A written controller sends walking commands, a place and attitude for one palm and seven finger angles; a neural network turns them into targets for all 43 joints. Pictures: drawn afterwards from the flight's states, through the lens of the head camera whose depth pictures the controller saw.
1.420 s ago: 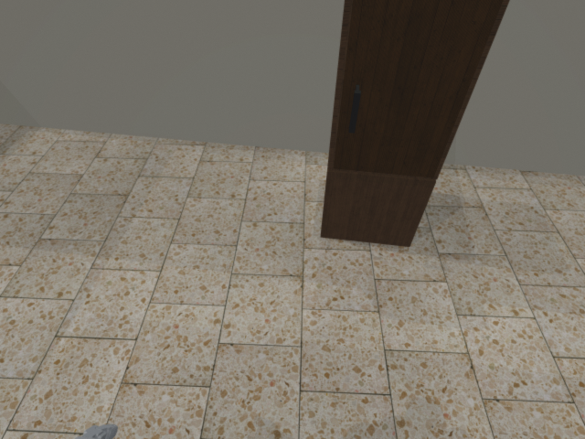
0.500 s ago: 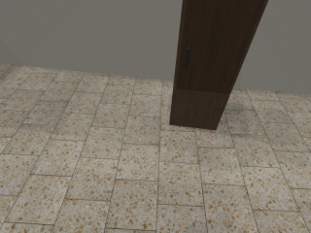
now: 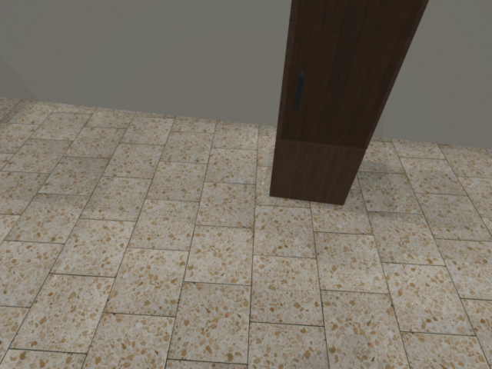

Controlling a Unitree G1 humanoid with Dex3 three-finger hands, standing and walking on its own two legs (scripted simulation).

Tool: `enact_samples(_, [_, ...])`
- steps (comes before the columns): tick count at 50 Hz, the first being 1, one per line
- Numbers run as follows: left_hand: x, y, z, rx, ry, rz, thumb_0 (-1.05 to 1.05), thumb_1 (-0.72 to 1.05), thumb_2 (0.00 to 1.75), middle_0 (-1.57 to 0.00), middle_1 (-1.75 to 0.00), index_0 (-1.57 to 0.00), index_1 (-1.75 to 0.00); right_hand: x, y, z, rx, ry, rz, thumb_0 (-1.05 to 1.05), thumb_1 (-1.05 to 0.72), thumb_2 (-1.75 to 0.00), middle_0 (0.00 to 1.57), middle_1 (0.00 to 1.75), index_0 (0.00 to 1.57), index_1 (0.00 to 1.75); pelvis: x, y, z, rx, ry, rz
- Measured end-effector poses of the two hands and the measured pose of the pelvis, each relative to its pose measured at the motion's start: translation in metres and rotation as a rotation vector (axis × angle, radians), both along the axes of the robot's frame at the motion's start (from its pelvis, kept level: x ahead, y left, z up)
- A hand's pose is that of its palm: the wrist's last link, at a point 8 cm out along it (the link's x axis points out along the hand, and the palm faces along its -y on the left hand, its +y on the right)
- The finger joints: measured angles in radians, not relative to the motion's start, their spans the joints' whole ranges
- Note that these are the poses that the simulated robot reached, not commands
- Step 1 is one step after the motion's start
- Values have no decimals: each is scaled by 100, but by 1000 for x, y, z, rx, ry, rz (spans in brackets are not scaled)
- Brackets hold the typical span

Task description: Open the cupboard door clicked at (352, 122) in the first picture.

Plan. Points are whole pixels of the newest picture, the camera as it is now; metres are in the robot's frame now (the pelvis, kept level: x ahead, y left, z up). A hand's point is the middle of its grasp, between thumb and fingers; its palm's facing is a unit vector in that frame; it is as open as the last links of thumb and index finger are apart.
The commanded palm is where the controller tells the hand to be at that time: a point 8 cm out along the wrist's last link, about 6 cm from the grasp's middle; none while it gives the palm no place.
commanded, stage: look at it before walking up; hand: left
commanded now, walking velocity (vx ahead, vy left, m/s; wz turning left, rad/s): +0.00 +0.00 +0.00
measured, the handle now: (298, 89) +1.06 -0.13 -0.10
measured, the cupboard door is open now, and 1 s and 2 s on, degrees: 0 0 0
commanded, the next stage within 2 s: walk to a spot facing it in 0.02 s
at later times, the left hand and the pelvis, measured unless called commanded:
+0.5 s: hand out of the picture +0.06 +0.19 -0.18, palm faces -0.14 -0.96 -0.25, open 7.4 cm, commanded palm none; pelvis -0.02 -0.01 -0.02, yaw -8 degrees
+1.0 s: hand out of the picture +0.10 +0.22 -0.17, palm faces -0.38 -0.90 -0.22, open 7.4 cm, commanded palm none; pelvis -0.05 +0.05 +0.00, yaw -26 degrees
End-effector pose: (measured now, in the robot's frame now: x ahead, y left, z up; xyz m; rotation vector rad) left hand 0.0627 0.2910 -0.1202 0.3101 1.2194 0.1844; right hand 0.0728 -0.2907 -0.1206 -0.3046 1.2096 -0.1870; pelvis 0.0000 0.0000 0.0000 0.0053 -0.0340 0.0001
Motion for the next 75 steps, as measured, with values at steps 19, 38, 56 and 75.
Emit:
enact_samples(19, [-1, -25, -17, -36, 55, -50, 1, 91, 90, -20, -30, -20, -30, -20, 15, -17, 47, -33, -105, 1, -91, -90, 20, 30, 20, 30, -7, -3, -11, 11, 15, -98])
enact_samples(38, [17, -31, -43, -131, 24, -202, 1, 90, 90, -21, -30, -20, -30, -104, 55, -12, 15, -79, -317, 1, -91, -90, 20, 30, 20, 30, -46, 35, -21, 16, 39, -266])
enact_samples(56, [82, -76, -12, -117, -11, -522, 1, 91, 90, -20, -30, -20, -30, -245, 89, -20, 84, 12, -639, 1, -90, -90, 21, 30, 20, 30, -54, 27, -11, -28, 48, -545])
enact_samples(75, [133, -101, -69, -151, 225, -602, 1, 90, 90, -21, -30, -20, -30, -129, 50, -4, -32, -141, -729, 1, -91, -90, 20, 30, 20, 30, 58, 1, -28, -48, 21, -723])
